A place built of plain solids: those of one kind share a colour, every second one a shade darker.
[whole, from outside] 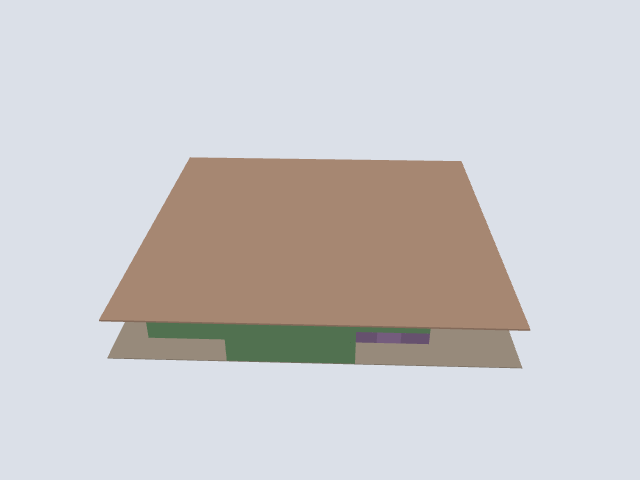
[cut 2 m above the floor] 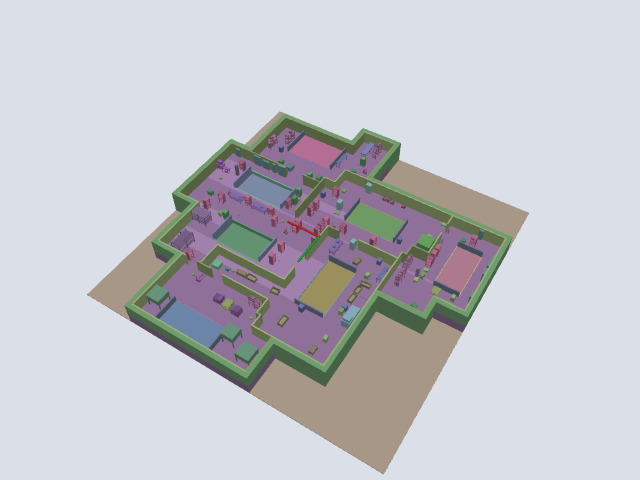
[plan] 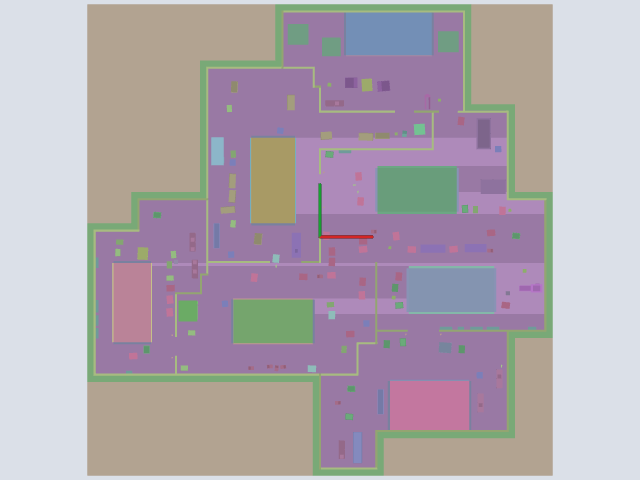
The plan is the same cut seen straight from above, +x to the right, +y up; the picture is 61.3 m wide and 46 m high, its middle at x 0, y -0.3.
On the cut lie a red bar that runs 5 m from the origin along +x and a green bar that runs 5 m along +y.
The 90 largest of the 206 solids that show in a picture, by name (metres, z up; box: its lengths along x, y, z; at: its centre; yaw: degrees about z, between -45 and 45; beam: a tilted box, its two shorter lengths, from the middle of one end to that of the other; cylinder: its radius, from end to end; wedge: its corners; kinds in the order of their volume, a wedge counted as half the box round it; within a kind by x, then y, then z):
{
 "floor_1": {"box": [2.4, 7.6, 1.5], "at": [-21.1, -6.3, -0.75]},
 "floor_2": {"box": [14.0, 0.2, 1.5], "at": [-15.3, -10.2, -0.75]},
 "floor_3": {"box": [11.4, 3.0, 1.5], "at": [-12.4, 2.8, -0.75]},
 "floor_4": {"box": [7.8, 4.2, 1.5], "at": [-12.2, -8.0, -0.75]},
 "floor_5": {"box": [4.8, 5.2, 1.5], "at": [-9.1, 6.9, -0.75]},
 "floor_6": {"box": [29.0, 0.2, 1.5], "at": [-7.8, -13.8, -0.75]},
 "floor_7": {"box": [24.6, 3.1, 1.5], "at": [-3.8, -4.35, -0.75]},
 "floor_8": {"box": [41.0, 3.4, 1.5], "at": [-1.8, -12.0, -0.75]},
 "floor_9": {"box": [6.8, 4.2, 1.5], "at": [-0.9, 19.4, -0.75]},
 "floor_10": {"box": [44.6, 3.8, 1.5], "at": [0.0, -0.6, -0.75]},
 "floor_11": {"box": [26.0, 4.2, 1.5], "at": [1.5, 14.8, -0.75]},
 "floor_12": {"box": [7.8, 4.6, 1.5], "at": [1.6, 4.5, -0.75]},
 "floor_13": {"box": [6.8, 3.6, 1.5], "at": [2.7, -21.1, -0.75]},
 "floor_14": {"box": [7.4, 4.6, 1.5], "at": [3.0, -16.2, -0.75]},
 "floor_15": {"box": [38.4, 0.3, 1.5], "at": [3.1, -2.65, -0.75]},
 "floor_16": {"box": [30.2, 3.2, 1.5], "at": [3.6, 11.1, -0.75]},
 "floor_17": {"box": [9.2, 1.5, 1.5], "at": [3.9, -6.65, -0.75]},
 "floor_18": {"box": [18.8, 0.4, 1.5], "at": [5.1, 17.1, -0.75]},
 "floor_19": {"box": [18.8, 0.8, 1.5], "at": [5.1, 21.9, -0.75]},
 "floor_20": {"box": [21.0, 2.7, 1.5], "at": [8.2, 8.15, -0.75]},
 "floor_21": {"box": [19.4, 0.8, 1.5], "at": [9.0, -18.9, -0.75]},
 "floor_22": {"box": [19.4, 0.6, 1.5], "at": [9.0, -10.0, -0.75]},
 "floor_23": {"box": [24.6, 0.9, 1.5], "at": [10.0, 1.75, -0.75]},
 "floor_24": {"box": [23.0, 2.3, 1.5], "at": [10.8, -8.55, -0.75]},
 "floor_25": {"box": [3.8, 4.2, 1.5], "at": [12.6, 19.4, -0.75]},
 "floor_26": {"box": [5.6, 2.5, 1.5], "at": [15.9, 5.55, -0.75]},
 "floor_27": {"box": [4.4, 4.8, 1.5], "at": [16.5, -16.1, -0.75]},
 "floor_28": {"box": [9.2, 2.1, 1.5], "at": [17.7, 3.25, -0.75]},
 "floor_29": {"box": [5.6, 4.6, 1.5], "at": [19.5, -5.1, -0.75]},
 "wall_rim_1": {"box": [0.6, 14.0, 5.0], "at": [-22.0, -6.3, 1.0]},
 "wall_rim_2": {"box": [4.8, 0.6, 5.0], "at": [-19.9, 1.0, 1.0]},
 "wall_rim_3": {"box": [0.6, 2.4, 5.0], "at": [-17.8, 2.5, 1.0]},
 "wall_rim_4": {"box": [7.2, 0.6, 5.0], "at": [-14.5, 4.0, 1.0]},
 "wall_rim_5": {"box": [22.2, 0.6, 5.0], "at": [-11.2, -13.6, 1.0]},
 "wall_rim_6": {"box": [0.6, 12.0, 5.0], "at": [-11.2, 10.3, 1.0]},
 "wall_rim_7": {"box": [7.8, 0.6, 5.0], "at": [-7.6, 16.6, 1.0]},
 "wall_rim_8": {"box": [0.6, 4.8, 5.0], "at": [-4.0, 19.3, 1.0]},
 "wall_rim_9": {"box": [0.6, 8.4, 5.0], "at": [-0.4, -18.1, 1.0]},
 "wall_rim_10": {"box": [6.8, 0.6, 5.0], "at": [2.7, -22.6, 1.0]},
 "wall_rim_11": {"box": [18.8, 0.6, 5.0], "at": [5.1, 22.0, 1.0]},
 "wall_rim_12": {"box": [0.6, 3.0, 5.0], "at": [5.8, -20.8, 1.0]},
 "wall_rim_13": {"box": [13.2, 0.6, 5.0], "at": [12.1, -19.0, 1.0]},
 "wall_rim_14": {"box": [0.6, 9.0, 5.0], "at": [14.2, 17.2, 1.0]},
 "wall_rim_15": {"box": [4.8, 0.6, 5.0], "at": [16.3, 12.4, 1.0]},
 "wall_rim_16": {"box": [0.6, 9.0, 5.0], "at": [18.4, -14.2, 1.0]},
 "wall_rim_17": {"box": [0.6, 7.8, 5.0], "at": [18.4, 8.2, 1.0]},
 "wall_rim_18": {"box": [4.2, 0.6, 5.0], "at": [20.2, -9.4, 1.0]},
 "wall_rim_19": {"box": [4.2, 0.6, 5.0], "at": [20.2, 4.0, 1.0]},
 "wall_rim_20": {"box": [0.6, 12.8, 5.0], "at": [22.0, -2.7, 1.0]},
 "ceil_all_1": {"box": [44.6, 45.2, 0.2], "at": [0.0, -0.3, 3.6]},
 "wall_1": {"box": [0.2, 14.0, 5.0], "at": [-21.6, -6.3, 1.0]},
 "wall_2": {"box": [4.4, 0.2, 5.0], "at": [-19.5, 0.6, 1.0]},
 "wall_3": {"box": [0.2, 3.2, 5.0], "at": [-17.4, 2.1, 1.0]},
 "wall_4": {"box": [6.8, 0.2, 5.0], "at": [-14.1, 3.6, 1.0]},
 "wall_5": {"box": [0.2, 4.3, 5.0], "at": [-13.8, -7.45, 1.0]},
 "wall_6": {"box": [0.2, 20.0, 5.0], "at": [-10.8, 6.3, 1.0]},
 "wall_7": {"box": [25.4, 0.2, 5.0], "at": [-9.0, -13.2, 1.0]},
 "wall_8": {"box": [6.1, 0.2, 5.0], "at": [-7.85, -2.4, 1.0]},
 "wall_9": {"box": [10.4, 0.2, 5.0], "at": [-5.7, 16.2, 1.0]},
 "wall_10": {"box": [0.2, 5.6, 5.0], "at": [-3.6, 18.9, 1.0]},
 "wall_11": {"box": [0.2, 9.2, 5.0], "at": [0.0, -17.7, 1.0]},
 "wall_12": {"box": [0.2, 5.5, 5.0], "at": [0.0, 0.25, 1.0]},
 "wall_13": {"box": [5.6, 0.2, 5.0], "at": [2.7, -22.2, 1.0]},
 "wall_14": {"box": [7.3, 0.2, 5.0], "at": [3.55, 12.0, 1.0]},
 "wall_15": {"box": [17.6, 0.2, 5.0], "at": [5.1, 21.6, 1.0]},
 "wall_16": {"box": [0.2, 3.8, 5.0], "at": [5.4, -20.4, 1.0]},
 "wall_17": {"box": [0.2, 7.9, 5.0], "at": [5.4, -6.35, 1.0]},
 "wall_18": {"box": [11.0, 0.2, 5.0], "at": [5.4, 8.4, 1.0]},
 "wall_19": {"box": [0.2, 3.8, 5.0], "at": [10.8, 10.2, 1.0]},
 "wall_20": {"box": [12.8, 0.2, 5.0], "at": [11.7, -18.6, 1.0]},
 "wall_21": {"box": [0.2, 9.8, 5.0], "at": [13.8, 16.8, 1.0]},
 "wall_22": {"box": [4.9, 0.2, 5.0], "at": [15.65, 12.0, 1.0]},
 "wall_23": {"box": [10.3, 0.2, 5.0], "at": [16.55, -9.0, 1.0]},
 "wall_24": {"box": [0.2, 9.8, 5.0], "at": [18.0, -13.8, 1.0]},
 "wall_25": {"box": [0.2, 8.6, 5.0], "at": [18.0, 7.8, 1.0]},
 "wall_26": {"box": [3.8, 0.2, 5.0], "at": [19.8, 3.6, 1.0]},
 "wall_27": {"box": [0.2, 12.8, 5.0], "at": [21.6, -2.7, 1.0]},
 "floor_base_1": {"box": [44.6, 45.2, 0.1], "at": [0.0, -0.3, -1.55]},
 "floor_dock_well_1": {"box": [7.6, 4.7, 1.5], "at": [10.5, -16.15, -0.75]},
 "floor_tanker_bay_1": {"box": [8.2, 4.1, 1.5], "at": [6.6, 19.45, -0.75]},
 "floor_oven_bed_1": {"box": [7.6, 4.2, 1.5], "at": [-4.5, -8.1, -0.75]},
 "floor_plant_bed_1": {"box": [4.2, 8.2, 1.34], "at": [-4.5, 5.4, -0.83]},
 "floor_pallet_well_1": {"box": [3.6, 7.6, 1.5], "at": [-18.0, -6.3, -0.75]},
 "floor_belt_bed_1": {"box": [8.2, 4.2, 0.88], "at": [12.6, -5.1, -1.06]},
 "floor_cooler_base_1": {"box": [7.6, 4.2, 0.82], "at": [9.3, 4.5, -1.09]},
 "silo_1": {"box": [2.0, 2.0, 2.05], "at": [-2.1, 19.4, 2.17]},
 "silo_2": {"box": [1.8, 1.8, 1.85], "at": [1.1, 18.2, 2.08]},
 "silo_3": {"box": [2.0, 2.0, 1.95], "at": [12.3, 18.7, 2.12]},
 "rackoven_1": {"box": [1.8, 2.0, 2.3], "at": [-12.65, -7.1, 1.25]},
 "machine_1": {"box": [1.2, 2.7, 1.25], "at": [-9.83, 8.2, 0.88]}
}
